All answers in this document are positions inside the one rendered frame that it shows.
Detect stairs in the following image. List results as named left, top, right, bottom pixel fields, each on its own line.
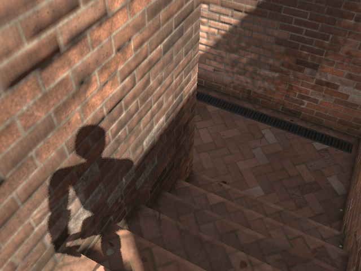
left=54, top=171, right=350, bottom=271

